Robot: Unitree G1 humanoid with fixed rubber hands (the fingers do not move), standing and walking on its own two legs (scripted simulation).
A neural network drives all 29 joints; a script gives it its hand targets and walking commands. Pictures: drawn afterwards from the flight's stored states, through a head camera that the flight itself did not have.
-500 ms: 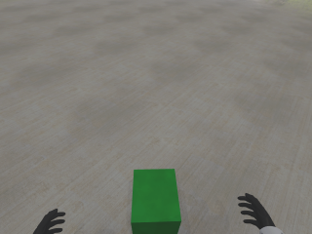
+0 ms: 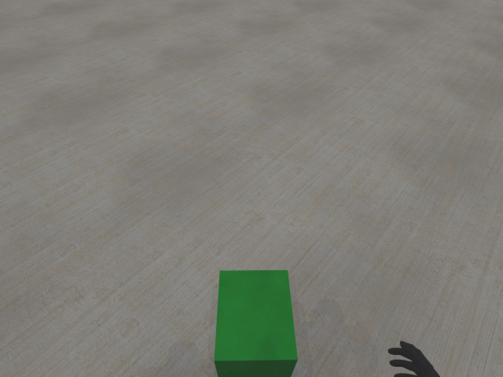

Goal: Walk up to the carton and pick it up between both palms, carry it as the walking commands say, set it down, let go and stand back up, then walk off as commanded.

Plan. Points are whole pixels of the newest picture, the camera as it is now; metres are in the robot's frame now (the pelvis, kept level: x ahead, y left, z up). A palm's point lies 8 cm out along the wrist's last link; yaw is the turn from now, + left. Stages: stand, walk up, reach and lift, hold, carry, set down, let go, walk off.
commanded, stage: walk off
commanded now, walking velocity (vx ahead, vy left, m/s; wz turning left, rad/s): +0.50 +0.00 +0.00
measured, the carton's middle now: (254, 324) +0.45 -0.03 -0.65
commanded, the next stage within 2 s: none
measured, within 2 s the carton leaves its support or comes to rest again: neither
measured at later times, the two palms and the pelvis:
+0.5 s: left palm (114, 265) +0.37 +0.27 -0.08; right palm (397, 333) +0.23 -0.27 -0.11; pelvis +0.19 +0.01 -0.01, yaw -4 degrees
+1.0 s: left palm (117, 250) +0.43 +0.29 -0.11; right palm (352, 218) +0.49 -0.26 -0.10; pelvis +0.40 +0.01 -0.01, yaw -4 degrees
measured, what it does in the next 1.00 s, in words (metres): walks ahead: left foot, then right foot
